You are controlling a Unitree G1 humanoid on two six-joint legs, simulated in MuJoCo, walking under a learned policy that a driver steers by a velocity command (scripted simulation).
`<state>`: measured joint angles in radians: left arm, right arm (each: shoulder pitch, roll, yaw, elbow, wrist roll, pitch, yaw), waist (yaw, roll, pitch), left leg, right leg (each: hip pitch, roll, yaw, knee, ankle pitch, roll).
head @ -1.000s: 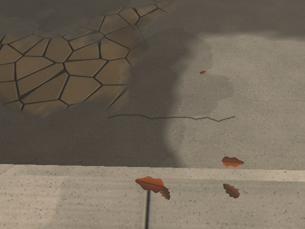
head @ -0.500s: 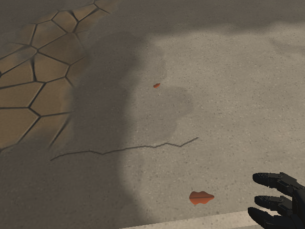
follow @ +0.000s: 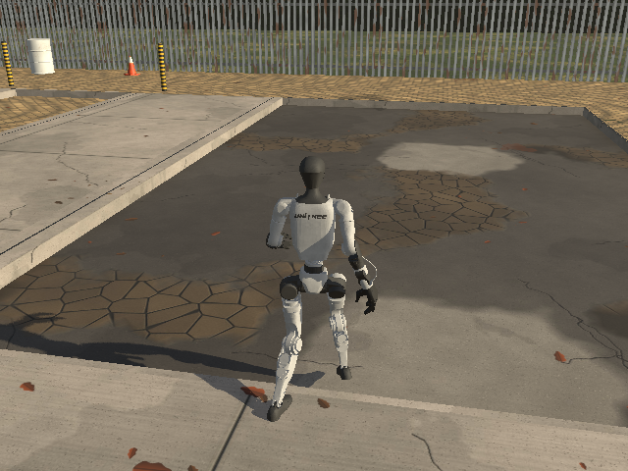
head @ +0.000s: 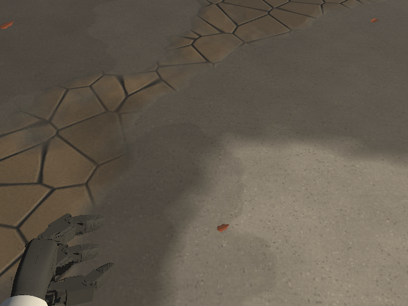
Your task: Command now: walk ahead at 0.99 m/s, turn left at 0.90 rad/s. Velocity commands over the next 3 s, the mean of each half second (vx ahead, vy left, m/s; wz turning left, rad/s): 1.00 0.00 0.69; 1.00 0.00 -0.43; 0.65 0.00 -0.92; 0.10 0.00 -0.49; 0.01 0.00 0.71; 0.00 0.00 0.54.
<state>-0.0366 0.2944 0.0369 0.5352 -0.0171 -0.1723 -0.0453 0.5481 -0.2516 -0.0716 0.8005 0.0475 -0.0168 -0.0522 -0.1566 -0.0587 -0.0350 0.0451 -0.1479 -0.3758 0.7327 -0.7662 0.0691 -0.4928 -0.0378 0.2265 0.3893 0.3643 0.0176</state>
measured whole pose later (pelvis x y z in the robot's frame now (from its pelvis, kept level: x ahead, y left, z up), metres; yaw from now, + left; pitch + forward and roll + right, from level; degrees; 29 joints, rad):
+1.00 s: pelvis +0.89 +0.05 -0.12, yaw +5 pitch +0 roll +1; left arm 0.16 0.30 0.05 0.68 -0.02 -0.06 -0.05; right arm 0.35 -0.26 -0.03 0.83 -0.01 -0.10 -0.01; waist 0.01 -0.02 0.05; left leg -0.02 -0.02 0.05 1.17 -0.45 -0.01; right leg -0.58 0.10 -0.08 0.73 -0.20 -0.17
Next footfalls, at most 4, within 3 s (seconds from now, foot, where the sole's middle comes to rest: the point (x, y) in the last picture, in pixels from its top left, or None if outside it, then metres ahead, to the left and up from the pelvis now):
0.04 right None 0.20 -0.19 -0.85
0.50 left None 0.56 0.09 -0.85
0.94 right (158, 193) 1.06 0.04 -0.85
1.34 left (125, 129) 1.47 0.17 -0.85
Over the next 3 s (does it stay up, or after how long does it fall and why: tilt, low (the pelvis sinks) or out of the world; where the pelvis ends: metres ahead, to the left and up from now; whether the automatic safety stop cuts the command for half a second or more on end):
stays up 1.37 0.08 -0.08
